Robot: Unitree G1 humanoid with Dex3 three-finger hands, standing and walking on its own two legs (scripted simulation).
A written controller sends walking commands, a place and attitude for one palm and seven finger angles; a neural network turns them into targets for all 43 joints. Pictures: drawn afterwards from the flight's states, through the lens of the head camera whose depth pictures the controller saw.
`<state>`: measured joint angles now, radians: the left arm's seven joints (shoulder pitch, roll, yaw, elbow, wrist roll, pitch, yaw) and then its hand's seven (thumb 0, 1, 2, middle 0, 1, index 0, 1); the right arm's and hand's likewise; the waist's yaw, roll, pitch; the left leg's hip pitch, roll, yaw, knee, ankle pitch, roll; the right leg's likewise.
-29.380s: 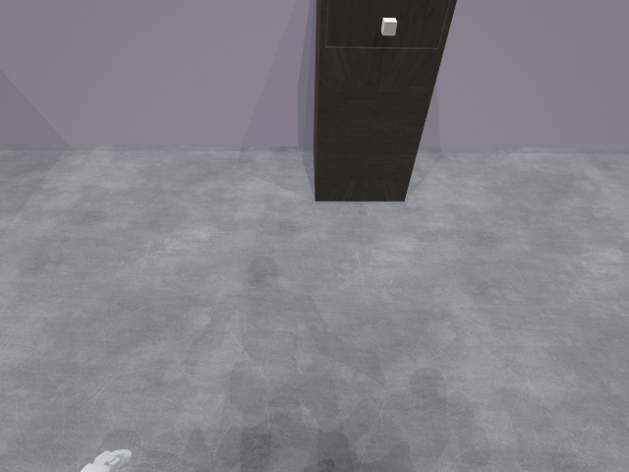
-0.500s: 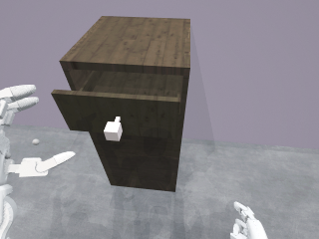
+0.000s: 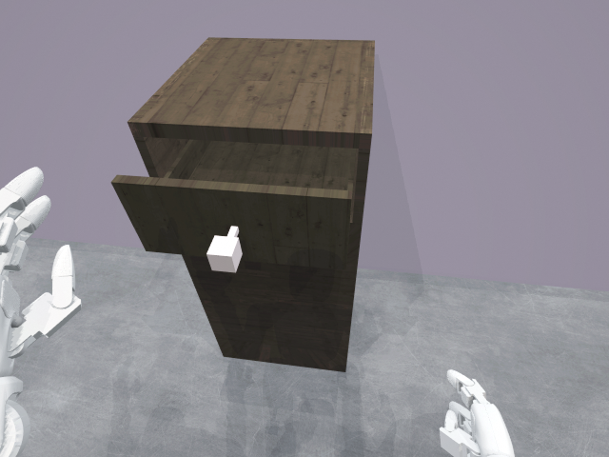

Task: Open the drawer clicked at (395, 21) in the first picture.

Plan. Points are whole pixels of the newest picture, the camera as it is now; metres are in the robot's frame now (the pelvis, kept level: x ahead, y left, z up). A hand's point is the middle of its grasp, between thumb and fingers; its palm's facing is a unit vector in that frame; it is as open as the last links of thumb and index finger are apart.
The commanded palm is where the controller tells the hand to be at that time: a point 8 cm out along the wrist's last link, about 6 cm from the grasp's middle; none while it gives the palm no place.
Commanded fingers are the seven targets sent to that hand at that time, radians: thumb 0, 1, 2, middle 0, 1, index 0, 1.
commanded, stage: draw the hand back to the body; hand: left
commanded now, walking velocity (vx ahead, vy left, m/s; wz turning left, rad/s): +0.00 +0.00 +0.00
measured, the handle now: (228, 245) +0.42 +0.19 +0.03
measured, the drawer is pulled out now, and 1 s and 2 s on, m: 0.13 0.13 0.13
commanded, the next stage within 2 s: step back with the hand held close in 0.10 s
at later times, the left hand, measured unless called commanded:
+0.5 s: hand (75, 314) +0.18 +0.24 +0.19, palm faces +0.33 -0.77 -0.54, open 7.4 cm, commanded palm +0.11 +0.29 +0.22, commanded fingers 0.00 0.90 0.90 -0.20 -0.30 -0.20 -0.30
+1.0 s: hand out of the picture +0.10 +0.26 +0.21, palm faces +0.44 -0.76 -0.48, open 7.4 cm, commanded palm +0.04 +0.30 +0.22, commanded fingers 0.00 0.90 0.90 -0.20 -0.30 -0.20 -0.30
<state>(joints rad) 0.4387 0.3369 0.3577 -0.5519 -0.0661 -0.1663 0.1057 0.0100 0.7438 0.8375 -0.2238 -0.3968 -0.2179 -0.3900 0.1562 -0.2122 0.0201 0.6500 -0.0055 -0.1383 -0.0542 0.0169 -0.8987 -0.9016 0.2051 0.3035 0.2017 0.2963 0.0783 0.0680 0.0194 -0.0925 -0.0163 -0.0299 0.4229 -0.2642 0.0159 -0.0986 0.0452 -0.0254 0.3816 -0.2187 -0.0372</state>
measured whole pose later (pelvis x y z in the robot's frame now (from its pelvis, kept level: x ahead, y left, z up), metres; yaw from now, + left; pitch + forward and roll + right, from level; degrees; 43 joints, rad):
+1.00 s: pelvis -0.09 +0.02 -0.02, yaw +0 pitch +1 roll -1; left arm 0.52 0.44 0.48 -0.70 -0.01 -0.28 0.14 0.01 0.88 0.90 -0.22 -0.31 -0.21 -0.30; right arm 0.22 -0.22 0.01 0.56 -0.01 -0.09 -0.06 0.02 -0.90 -0.90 0.21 0.30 0.20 0.30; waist 0.01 -0.01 0.01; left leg -0.44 -0.03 -0.02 0.62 -0.21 0.04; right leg -0.43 0.02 -0.03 0.56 -0.18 -0.01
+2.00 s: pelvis -0.27 -0.04 -0.01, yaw +0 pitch +3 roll +1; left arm 0.60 0.51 0.51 -0.70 -0.05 -0.24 0.15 0.01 0.88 0.90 -0.22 -0.31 -0.21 -0.30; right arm 0.25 -0.24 -0.02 0.62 0.01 -0.10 -0.06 0.02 -0.90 -0.90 0.20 0.30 0.20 0.30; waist -0.04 -0.07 -0.05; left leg -0.32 -0.04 0.09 0.51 -0.27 0.06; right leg -0.24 0.01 -0.02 0.56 -0.37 -0.02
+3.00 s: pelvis -0.33 -0.01 +0.00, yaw +0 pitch +1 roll -1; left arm 0.61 0.43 0.45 -0.70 -0.04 -0.24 0.14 0.02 0.89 0.90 -0.22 -0.30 -0.21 -0.30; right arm 0.20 -0.18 0.02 0.58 0.00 -0.11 -0.04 0.02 -0.90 -0.90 0.21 0.30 0.20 0.30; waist 0.00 -0.03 0.05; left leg -0.27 0.03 0.09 0.49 -0.23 0.02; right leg -0.24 -0.03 -0.07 0.46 -0.24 0.01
